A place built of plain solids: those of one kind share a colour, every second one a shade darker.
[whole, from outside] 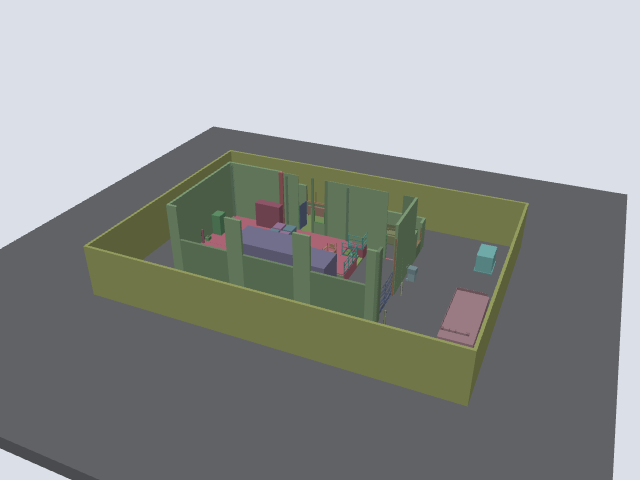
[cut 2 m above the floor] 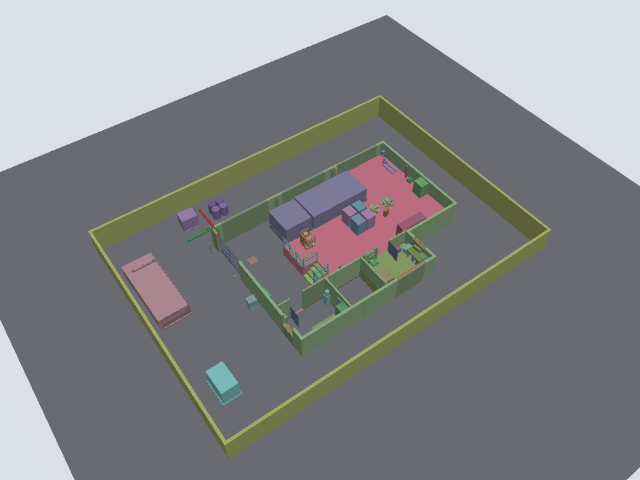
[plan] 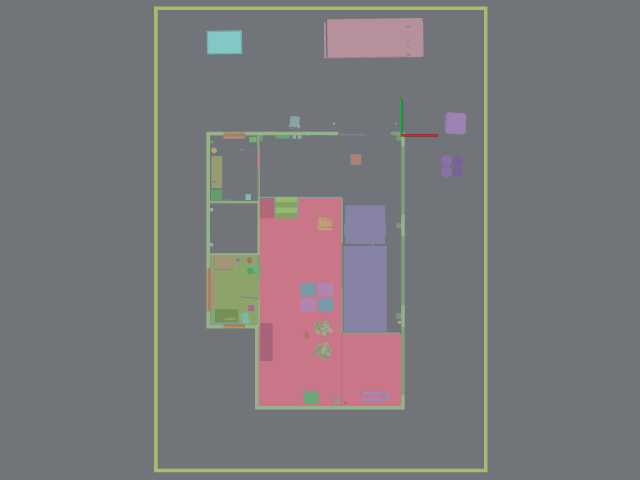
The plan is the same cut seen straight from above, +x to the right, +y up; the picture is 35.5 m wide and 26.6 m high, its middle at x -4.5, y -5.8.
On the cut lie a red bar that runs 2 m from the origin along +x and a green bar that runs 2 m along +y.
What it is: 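A small parcels depot; vehicles drive in at ground level; along the lane and across its end the floor is raised to lorry-floor height for loading, with steps cut into it and the checker's office on the raised level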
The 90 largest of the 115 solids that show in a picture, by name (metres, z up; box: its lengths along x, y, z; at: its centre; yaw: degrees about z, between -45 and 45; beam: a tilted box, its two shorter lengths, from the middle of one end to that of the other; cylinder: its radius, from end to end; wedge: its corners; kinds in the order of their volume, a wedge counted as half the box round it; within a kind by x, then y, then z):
{
 "yard_bound_1": {"box": [0.2, 25.81, 3.9], "at": [-13.59, -5.76, 1.9]},
 "yard_bound_2": {"box": [18.48, 0.2, 3.9], "at": [-4.45, -18.57, 1.9]},
 "yard_bound_3": {"box": [18.48, 0.2, 3.9], "at": [-4.45, 7.04, 1.9]},
 "yard_bound_4": {"box": [0.2, 25.81, 3.9], "at": [4.69, -5.76, 1.9]},
 "raised_floor_bank_1": {"box": [0.95, 1.2, 0.9], "at": [-7.45, -4.0, 0.4]},
 "raised_floor_bank_2": {"box": [4.6, 10.4, 0.9], "at": [-5.62, -9.8, 0.4]},
 "raised_floor_bank_3": {"box": [2.45, 1.2, 0.9], "at": [-4.54, -4.0, 0.4]},
 "raised_floor_bank_4": {"box": [3.32, 4.0, 0.9], "at": [-1.66, -13.0, 0.4]},
 "wall_1": {"box": [0.2, 0.96, 3.4], "at": [-10.7, -10.22, 1.65]},
 "wall_2": {"box": [0.2, 2.41, 2.0], "at": [-10.7, -8.55, 0.95]},
 "wall_3": {"box": [0.2, 0.76, 3.4], "at": [-10.7, -6.97, 1.65]},
 "wall_4": {"box": [0.2, 2.9, 2.55], "at": [-10.7, -5.15, 1.23]},
 "wall_5": {"box": [0.2, 3.9, 2.55], "at": [-10.7, -1.75, 1.23]},
 "wall_6": {"box": [0.96, 0.2, 3.4], "at": [-10.32, -10.6, 1.65]},
 "wall_7": {"box": [0.96, 0.2, 2.55], "at": [-10.32, 0.1, 1.23]},
 "wall_8": {"box": [1.21, 0.2, 2.0], "at": [-9.25, -10.6, 0.95]},
 "wall_9": {"box": [2.7, 0.06, 3.4], "at": [-9.25, -6.63, 1.65]},
 "wall_10": {"box": [2.7, 0.06, 2.55], "at": [-9.25, -6.57, 1.23]},
 "wall_11": {"box": [2.7, 0.06, 2.55], "at": [-9.25, -3.73, 1.23]},
 "wall_12": {"box": [2.7, 0.06, 2.55], "at": [-9.25, -3.67, 1.23]},
 "wall_13": {"box": [1.21, 0.2, 1.05], "at": [-9.25, 0.1, 0.47]},
 "wall_14": {"box": [0.76, 0.2, 3.4], "at": [-8.28, -10.6, 1.65]},
 "wall_15": {"box": [0.76, 0.2, 2.55], "at": [-8.28, 0.1, 1.23]},
 "wall_16": {"box": [0.2, 4.7, 5.55], "at": [-8.0, -12.85, 2.73]},
 "wall_17": {"box": [0.06, 1.42, 2.52], "at": [-7.93, -9.8, 2.09]},
 "wall_18": {"box": [0.06, 0.91, 1.02], "at": [-7.93, -7.35, 1.34]},
 "wall_19": {"box": [0.06, 2.9, 2.55], "at": [-7.93, -5.15, 1.23]},
 "wall_20": {"box": [0.06, 1.75, 2.55], "at": [-7.93, -2.82, 1.23]},
 "wall_21": {"box": [0.06, 0.85, 2.55], "at": [-7.93, -0.43, 1.23]},
 "wall_22": {"box": [0.06, 1.48, 5.55], "at": [-7.87, -9.83, 2.73]},
 "wall_23": {"box": [0.06, 0.21, 5.55], "at": [-7.87, -7.9, 2.73]},
 "wall_24": {"box": [0.06, 0.91, 1.9], "at": [-7.87, -7.35, 0.9]},
 "wall_25": {"box": [0.06, 0.37, 5.55], "at": [-7.87, -6.72, 2.73]},
 "wall_26": {"box": [0.06, 3.02, 5.55], "at": [-7.87, -5.15, 2.73]},
 "wall_27": {"box": [0.06, 1.81, 5.55], "at": [-7.87, -2.85, 2.73]},
 "wall_28": {"box": [0.06, 0.85, 5.55], "at": [-7.87, -0.43, 2.73]},
 "wall_29": {"box": [4.41, 0.2, 5.55], "at": [-5.7, 0.1, 2.73]},
 "wall_30": {"box": [8.3, 0.2, 5.55], "at": [-3.95, -15.1, 2.73]},
 "wall_31": {"box": [0.71, 0.2, 5.55], "at": [-0.15, 0.1, 2.73]},
 "wall_32": {"box": [0.2, 0.81, 5.55], "at": [0.1, -14.8, 2.73]},
 "wall_33": {"box": [0.2, 3.81, 2.95], "at": [0.1, -12.5, 1.43]},
 "wall_34": {"box": [0.2, 1.21, 5.55], "at": [0.1, -10.0, 2.73]},
 "wall_35": {"box": [0.2, 3.81, 2.95], "at": [0.1, -7.5, 1.43]},
 "wall_36": {"box": [0.2, 1.21, 5.55], "at": [0.1, -5.0, 2.73]},
 "wall_37": {"box": [0.2, 3.81, 2.95], "at": [0.1, -2.5, 1.43]},
 "wall_38": {"box": [0.2, 0.81, 5.55], "at": [0.1, -0.2, 2.73]},
 "box_lorry_1": {"box": [2.4, 4.75, 2.47], "at": [-2.0, -8.51, 1.95]},
 "box_lorry_2": {"box": [2.2, 2.13, 2.0], "at": [-2.0, -4.95, 1.62]},
 "box_lorry_3": {"box": [2.24, 0.2, 0.28], "at": [-2.0, -3.94, 0.5]},
 "beyond_van_1": {"box": [5.29, 2.15, 1.0], "at": [-1.45, 5.39, 0.79], "yaw": 0.8},
 "raised_floor_office_1": {"box": [2.83, 4.03, 0.9], "at": [-9.25, -8.55, 0.4]},
 "beyond_oil_tank_1": {"box": [1.96, 1.32, 0.13], "at": [-9.8, 5.15, 0.01], "yaw": 1.0},
 "beyond_oil_tank_2": {"box": [1.7, 1.17, 1.35], "at": [-9.8, 5.15, 0.62], "yaw": 1.0},
 "beyond_oil_tank_3": {"box": [1.8, 1.16, 1.4], "at": [-9.8, 5.15, 0.64], "yaw": 1.0},
 "longspan_1": {"box": [0.7, 2.1, 2.05], "at": [-7.47, -11.46, 1.82]},
 "roll_cage_1": {"box": [0.85, 0.72, 1.7], "at": [-5.16, -9.39, 1.65], "yaw": 1.4},
 "roll_cage_2": {"box": [0.85, 0.72, 1.7], "at": [-4.18, -8.54, 1.65], "yaw": 1.7},
 "roll_cage_sacks_1": {"box": [0.85, 0.72, 1.7], "at": [-5.16, -8.54, 1.65], "yaw": -0.3},
 "roll_cage_sacks_2": {"box": [0.85, 0.72, 1.7], "at": [-4.18, -9.39, 1.65], "yaw": 0.3},
 "beyond_tote_tank_1": {"box": [0.98, 1.18, 1.02], "at": [3.0, 0.66, 0.63], "yaw": -3.6},
 "beyond_drums_1": {"cylinder": 0.3, "from": [2.51, -2.02, -0.06], "to": [2.51, -2.02, 0.87]},
 "beyond_drums_2": {"cylinder": 0.3, "from": [2.51, -1.4, -0.06], "to": [2.51, -1.4, 0.87]},
 "beyond_drums_3": {"cylinder": 0.3, "from": [3.12, -1.42, -0.06], "to": [3.12, -1.42, 0.87]},
 "beyond_drums_4": {"cylinder": 0.3, "from": [3.14, -2.03, -0.06], "to": [3.14, -2.03, 0.87]},
 "roll_cage_empty_1": {"box": [0.85, 0.72, 1.7], "at": [-4.99, -14.55, 1.65]},
 "plan_chest_small_1": {"box": [1.02, 0.73, 0.38], "at": [-9.86, -7.09, 1.52]},
 "plan_chest_small_2": {"box": [0.97, 0.69, 0.95], "at": [-9.85, -7.07, 1.27]},
 "kitchenette_1": {"box": [0.6, 1.8, 0.68], "at": [-10.23, -2.04, 0.44]},
 "kitchenette_2": {"box": [0.62, 1.79, 0.1], "at": [-10.22, -2.04, 0.93]},
 "door_landing_1": {"box": [1.22, 0.32, 0.73], "at": [-6.37, -4.46, 0.32]},
 "door_landing_2": {"box": [1.22, 0.32, 0.56], "at": [-6.37, -4.16, 0.23]},
 "door_landing_3": {"box": [1.22, 0.32, 0.39], "at": [-6.37, -3.86, 0.14]},
 "door_landing_4": {"box": [1.22, 0.32, 0.22], "at": [-6.37, -3.56, 0.06]},
 "fridge_tall_1": {"box": [0.64, 0.6, 1.8], "at": [-10.23, -3.31, 0.85]},
 "beyond_wheeled_bin_1": {"box": [0.48, 0.51, 1.08], "at": [-5.9, 0.75, 0.48], "yaw": -4.9},
 "beyond_wheeled_bin_2": {"box": [0.53, 0.6, 0.4], "at": [-5.9, 0.75, 0.82], "yaw": -4.9},
 "radiator_1": {"box": [0.19, 1.8, 0.76], "at": [-10.46, -8.6, 1.34]},
 "radiator_2": {"box": [1.2, 0.14, 0.66], "at": [-9.25, -0.12, 0.44]},
 "pier_1": {"box": [0.17, 0.34, 5.55], "at": [-7.82, -10.5, 2.73]},
 "door_leaf_1": {"box": [0.99, 0.044, 1.37], "at": [-8.46, -0.87, 0.64], "yaw": -3.3},
 "door_leaf_2": {"box": [0.99, 0.044, 2.14], "at": [-8.45, -8.99, 1.87], "yaw": -6.0},
 "crate_stack_1": {"box": [0.4, 0.3, 1.07], "at": [-8.21, -0.24, 0.48], "yaw": 0.7},
 "desk_load_drowned_1": {"box": [1.3, 0.72, 0.12], "at": [-9.68, -10.0, 1.65]},
 "carton_1": {"box": [0.4, 0.6, 0.45], "at": [-8.65, -10.15, 1.02], "yaw": 13.8},
 "water_cooler_1": {"box": [0.31, 0.33, 1.03], "at": [-8.47, -3.42, 0.47]},
 "distribution_board_1": {"box": [0.8, 0.18, 0.7], "at": [-6.57, -0.09, 1.5]},
 "cage_trolley_1": {"box": [0.3, 0.38, 0.8], "at": [-4.39, -4.89, 1.35], "yaw": -5.5},
 "desk_works_1": {"box": [1.35, 0.75, 0.07], "at": [-9.7, -10.07, 1.55]},
 "slim_bin_1": {"box": [0.24, 0.38, 0.67], "at": [-5.24, -11.07, 1.13], "yaw": 18.1},
 "bank_brink_1": {"box": [3.22, 0.09, 0.2], "at": [-1.66, -10.97, 0.67]}
}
